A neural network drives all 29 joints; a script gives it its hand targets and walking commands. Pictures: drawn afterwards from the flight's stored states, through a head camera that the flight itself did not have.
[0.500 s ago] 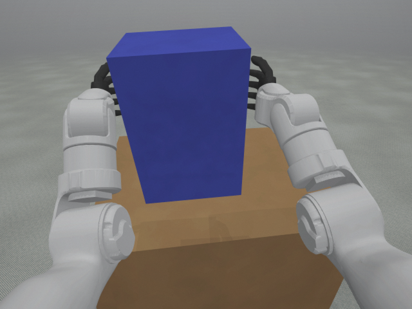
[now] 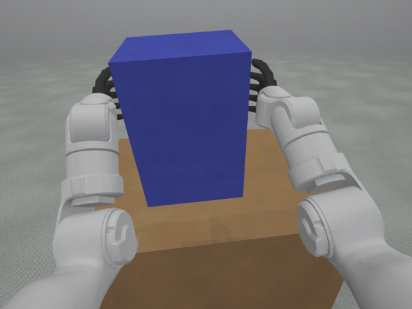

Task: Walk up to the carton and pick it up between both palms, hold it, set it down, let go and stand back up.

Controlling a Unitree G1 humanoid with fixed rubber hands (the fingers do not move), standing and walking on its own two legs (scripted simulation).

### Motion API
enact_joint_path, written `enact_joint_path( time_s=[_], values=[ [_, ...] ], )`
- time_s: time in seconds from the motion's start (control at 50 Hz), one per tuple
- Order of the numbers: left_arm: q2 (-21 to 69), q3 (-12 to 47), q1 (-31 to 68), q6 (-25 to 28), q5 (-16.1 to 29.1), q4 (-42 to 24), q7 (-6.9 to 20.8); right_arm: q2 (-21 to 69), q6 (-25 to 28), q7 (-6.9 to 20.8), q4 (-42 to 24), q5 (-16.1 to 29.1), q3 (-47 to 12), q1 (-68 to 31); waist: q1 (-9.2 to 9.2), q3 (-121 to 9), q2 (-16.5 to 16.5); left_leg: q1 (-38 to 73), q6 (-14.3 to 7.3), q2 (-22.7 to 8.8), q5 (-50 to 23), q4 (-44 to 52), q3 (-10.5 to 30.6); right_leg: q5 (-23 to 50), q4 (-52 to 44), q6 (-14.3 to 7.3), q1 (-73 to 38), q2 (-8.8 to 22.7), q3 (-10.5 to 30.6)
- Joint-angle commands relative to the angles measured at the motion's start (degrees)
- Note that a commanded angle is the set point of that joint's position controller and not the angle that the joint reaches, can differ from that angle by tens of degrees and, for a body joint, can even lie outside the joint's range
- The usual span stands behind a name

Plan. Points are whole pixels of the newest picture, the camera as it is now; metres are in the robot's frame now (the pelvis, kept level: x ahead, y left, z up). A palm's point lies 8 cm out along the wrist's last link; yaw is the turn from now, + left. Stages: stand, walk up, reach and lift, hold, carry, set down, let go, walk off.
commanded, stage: hold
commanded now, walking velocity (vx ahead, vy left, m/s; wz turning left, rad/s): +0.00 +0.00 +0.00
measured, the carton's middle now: (188, 121) +0.39 +0.00 +0.28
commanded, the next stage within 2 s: none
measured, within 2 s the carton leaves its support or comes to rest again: neither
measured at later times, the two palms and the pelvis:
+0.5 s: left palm (103, 104) +0.36 +0.15 +0.33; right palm (266, 96) +0.35 -0.14 +0.34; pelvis -0.01 +0.00 +0.00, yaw +0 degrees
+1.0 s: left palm (106, 103) +0.37 +0.15 +0.33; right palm (266, 96) +0.36 -0.14 +0.34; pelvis +0.00 +0.00 +0.00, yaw +0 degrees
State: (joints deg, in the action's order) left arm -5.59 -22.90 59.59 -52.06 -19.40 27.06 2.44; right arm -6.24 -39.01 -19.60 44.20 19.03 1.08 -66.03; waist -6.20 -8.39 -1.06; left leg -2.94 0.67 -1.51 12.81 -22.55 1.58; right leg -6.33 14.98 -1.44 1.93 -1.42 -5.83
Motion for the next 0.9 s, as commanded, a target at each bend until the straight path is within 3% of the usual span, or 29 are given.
enact_joint_path(
  time_s=[0.0, 0.04, 0.06, 0.08, 0.12, 0.14, 0.16, 0.18, 0.26, 0.3, 0.34, 0.38, 0.4, 0.44, 0.48, 0.5, 0.52, 0.54, 0.6, 0.62, 0.64, 0.66, 0.7, 0.74, 0.76, 0.82, 0.86, 0.88],
  values=[
    [32.53, 18.49, 42.96, 5.13, 13.63, -7.43, 10.62, 32.48, 2.99, 11.0, -14.83, 9.22, -8.24, -40.87, -0.43, -14.84, -2.63, -11.26, 2.27, 2.97, -7.26, 6.12, 0.31, 6.82, 1.15, 2.2, -15.25, -2.13, 5.43],
    [31.26, 17.81, 43.46, 4.92, 12.77, -5.59, 10.1, 32.58, 2.85, 10.88, -13.94, 9.94, -8.13, -42.01, -0.68, -14.75, -3.06, -9.58, 2.29, 3.21, -10.22, 5.16, 0.26, 9.55, 1.49, 2.12, -14.97, -1.5, 5.53],
    [32.3, 18.66, 44.19, 4.7, 13.65, -6.69, 10.12, 32.74, 3.34, 10.82, -16.6, 10.87, -9.12, -43.75, -0.17, -17.04, -3.29, -8.72, 2.34, 3.27, -11.15, 4.57, 0.12, 11.21, 2.27, 2.55, -15.62, -2.24, 4.88],
    [31.57, 17.23, 41.88, 4.5, 12.8, -3.22, 10.13, 31.99, 3.1, 10.61, -15.84, 10.11, -8.83, -42.96, 0.12, -13.72, -2.48, -9.77, 2.1, 3.37, -10.18, 5.2, -0.32, 10.28, 1.17, 2.66, -15.32, -2.18, 5.14],
    [30.5, 16.44, 41.16, 4.81, 12.75, -5.08, 10.51, 33.32, 3.23, 10.48, -18.64, 10.92, -10.71, -43.57, 1.38, -17.23, 0.51, -9.88, 1.49, 3.27, -11.32, 4.87, -0.12, 11.51, 1.48, 2.91, -17.34, -1.96, 5.42],
    [29.73, 16.58, 42.0, 5.06, 12.92, -5.01, 10.38, 32.77, 2.99, 10.28, -17.51, 11.08, -10.81, -43.52, 1.3, -16.61, -0.1, -9.71, 1.41, 3.22, -11.16, 4.91, -0.04, 11.68, 1.55, 2.99, -16.87, -1.91, 5.4],
    [29.58, 16.15, 41.93, 5.08, 13.4, -6.14, 10.24, 33.56, 2.6, 10.19, -16.38, 11.06, -10.53, -42.27, 0.78, -16.31, 1.87, -9.0, 1.18, 3.34, -10.87, 5.15, 0.02, 11.93, 1.43, 2.9, -17.18, -1.86, 5.42],
    [29.29, 15.89, 44.05, 4.93, 12.87, -3.81, 10.33, 32.42, 2.77, 10.26, -15.87, 10.7, -9.22, -44.56, 0.61, -14.39, -0.1, -9.17, 1.43, 3.68, -7.39, 5.3, -0.14, 7.2, 0.76, 2.77, -14.2, -1.26, 5.91],
    [30.65, 16.83, 46.07, 5.64, 13.74, -2.97, 10.07, 32.07, 2.86, 10.7, -12.16, 8.36, -6.54, -42.75, -0.63, -13.16, -1.8, -10.55, 1.65, 2.53, -2.1, 6.45, 0.78, 1.41, 0.49, 1.9, -12.6, -1.68, 5.55],
    [32.32, 17.64, 45.64, 5.69, 14.09, -2.66, 9.7, 32.27, 3.65, 11.1, -14.37, 8.95, -6.76, -44.91, 0.11, -15.52, -3.59, -12.13, 1.92, 2.68, -3.39, 6.34, 1.04, 2.71, 1.08, 2.24, -14.31, -1.84, 5.17],
    [29.89, 15.25, 46.01, 5.46, 12.3, -0.82, 9.63, 31.82, 2.99, 11.26, -10.1, 7.94, -5.37, -44.15, 0.55, -11.6, -1.92, -12.61, 1.46, 2.74, -2.42, 6.76, 0.3, 2.55, 0.91, 2.34, -13.39, -1.53, 5.41],
    [29.85, 15.17, 44.46, 5.81, 12.44, -1.67, 10.06, 32.86, 3.4, 11.18, -12.66, 8.77, -7.12, -44.76, 1.72, -13.43, -1.04, -12.97, 1.06, 2.96, -4.43, 6.59, 0.02, 5.42, 1.38, 2.59, -16.27, -1.63, 5.59],
    [30.89, 16.38, 46.54, 6.14, 13.66, -4.22, 9.88, 33.21, 3.76, 11.11, -14.18, 9.02, -7.48, -45.91, 0.72, -18.03, -0.89, -11.39, 1.41, 3.41, -6.08, 5.46, -0.12, 7.36, 1.87, 2.74, -16.59, -1.83, 5.56],
    [30.34, 16.22, 45.54, 6.19, 13.57, -4.12, 9.89, 32.17, 3.17, 11.01, -12.07, 9.65, -7.51, -42.42, 0.58, -15.57, -2.21, -9.96, 2.18, 3.3, -9.52, 5.27, -0.13, 10.25, 1.68, 2.63, -14.91, -2.19, 4.7],
    [30.7, 17.59, 43.14, 5.83, 14.22, -4.28, 10.05, 30.51, 3.17, 10.78, -13.59, 10.0, -7.85, -41.71, -1.0, -17.46, -3.45, -8.66, 2.73, 3.17, -10.64, 4.49, 0.18, 11.35, 1.95, 2.27, -16.04, -2.42, 5.32],
    [29.94, 16.33, 44.62, 5.61, 13.44, -2.84, 10.32, 30.63, 2.77, 10.92, -11.45, 9.14, -6.64, -42.08, -0.32, -13.34, -2.29, -10.7, 2.29, 3.04, -8.04, 5.49, 0.32, 8.6, 1.55, 2.31, -13.99, -2.21, 4.74],
    [30.34, 16.88, 43.61, 5.89, 13.63, -3.6, 10.59, 31.4, 3.12, 10.71, -12.24, 8.62, -7.02, -41.01, -1.17, -15.29, -1.63, -10.46, 2.17, 3.4, -7.3, 5.24, 0.15, 8.14, 1.19, 2.42, -15.63, -1.84, 5.29],
    [30.01, 17.34, 44.79, 5.76, 13.76, -3.65, 10.51, 31.33, 2.95, 10.8, -11.73, 8.82, -6.44, -41.84, -1.03, -13.41, -3.13, -10.74, 2.33, 3.23, -5.44, 5.89, 0.69, 5.46, 0.73, 2.21, -14.12, -1.7, 5.78],
    [30.74, 17.19, 44.25, 5.79, 14.26, -3.92, 10.34, 31.76, 3.33, 10.53, -15.1, 9.56, -8.01, -44.3, -0.39, -14.81, -0.84, -10.16, 1.66, 3.36, -7.95, 5.14, -0.03, 8.52, 1.26, 2.67, -15.93, -2.06, 5.07],
    [30.62, 16.94, 45.73, 5.67, 13.73, -2.61, 10.33, 31.5, 3.19, 10.47, -13.37, 8.69, -6.74, -44.2, -0.89, -15.11, -1.59, -9.75, 1.81, 3.48, -6.98, 5.5, 0.05, 7.65, 1.32, 2.53, -14.57, -2.01, 4.87],
    [30.99, 16.25, 43.34, 5.52, 13.29, -2.73, 10.21, 31.48, 3.19, 10.6, -13.09, 8.8, -6.62, -42.67, -0.22, -14.31, -2.8, -9.91, 2.04, 2.89, -6.84, 5.65, 0.48, 6.42, 1.23, 2.6, -15.24, -2.3, 4.64],
    [30.41, 16.74, 44.54, 5.39, 13.14, -2.14, 10.23, 30.33, 2.85, 10.74, -11.24, 8.96, -6.31, -43.31, -1.06, -12.71, -4.23, -11.68, 2.27, 2.76, -4.89, 6.26, 0.51, 5.74, 1.26, 2.21, -15.88, -2.33, 4.54],
    [30.95, 15.77, 47.79, 6.05, 12.42, -1.95, 10.35, 31.95, 3.2, 11.64, -10.22, 8.07, -5.2, -44.64, -0.05, -12.73, -3.49, -14.01, 2.06, 2.44, -0.5, 7.52, 1.03, 0.19, 0.85, 2.28, -12.88, -1.83, 5.3],
    [31.09, 15.82, 46.27, 6.44, 13.68, -2.54, 10.1, 33.01, 3.78, 11.54, -12.65, 8.69, -6.5, -44.98, 0.28, -16.26, -0.99, -12.69, 1.65, 3.18, -5.95, 5.88, 0.21, 6.35, 1.51, 2.5, -15.37, -1.97, 5.31],
    [30.68, 15.49, 46.15, 6.35, 13.57, -1.67, 10.0, 32.8, 3.77, 11.35, -13.31, 8.83, -6.64, -45.53, 0.47, -15.8, -2.03, -12.22, 2.1, 2.96, -7.04, 5.42, 0.06, 7.14, 1.52, 2.51, -15.56, -1.99, 5.09],
    [29.41, 15.46, 45.9, 6.74, 14.57, -1.29, 9.79, 32.95, 3.61, 10.66, -14.34, 10.27, -8.58, -45.99, 0.69, -17.63, 0.4, -10.52, 1.42, 3.69, -9.07, 4.93, -0.34, 11.13, 1.63, 2.96, -16.78, -1.99, 4.75],
    [30.25, 15.82, 42.73, 5.89, 13.17, -2.23, 9.74, 31.68, 3.43, 10.29, -14.43, 10.63, -8.92, -43.67, 0.48, -16.4, -1.44, -9.15, 2.11, 3.54, -10.4, 4.88, 0.26, 10.08, 0.95, 2.49, -15.53, -1.85, 5.24],
    [30.23, 16.4, 43.08, 5.85, 13.53, -3.21, 9.74, 30.4, 3.31, 10.2, -13.77, 10.08, -7.82, -42.19, -0.47, -16.69, -2.96, -8.51, 2.29, 3.18, -11.36, 4.85, 0.7, 11.05, 1.39, 2.25, -16.04, -1.94, 4.82]
  ],
)
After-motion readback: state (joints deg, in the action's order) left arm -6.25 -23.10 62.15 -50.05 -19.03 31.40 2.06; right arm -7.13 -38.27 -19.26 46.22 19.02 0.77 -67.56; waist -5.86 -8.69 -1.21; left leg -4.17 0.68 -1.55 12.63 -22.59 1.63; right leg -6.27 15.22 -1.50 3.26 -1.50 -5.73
